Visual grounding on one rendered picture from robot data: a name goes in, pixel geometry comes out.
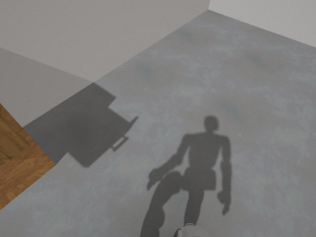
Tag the right robot thigh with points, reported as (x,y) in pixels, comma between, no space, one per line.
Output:
(192,231)

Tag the cabinet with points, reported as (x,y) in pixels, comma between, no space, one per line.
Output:
(24,169)

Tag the drawer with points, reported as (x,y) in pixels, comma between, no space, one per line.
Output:
(12,142)

